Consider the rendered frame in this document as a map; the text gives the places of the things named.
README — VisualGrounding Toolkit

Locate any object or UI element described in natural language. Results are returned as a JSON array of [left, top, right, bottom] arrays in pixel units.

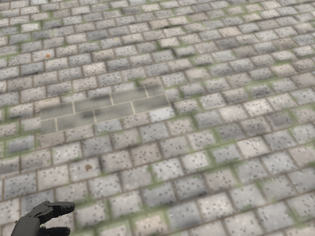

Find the robot left hand
[[11, 201, 75, 236]]

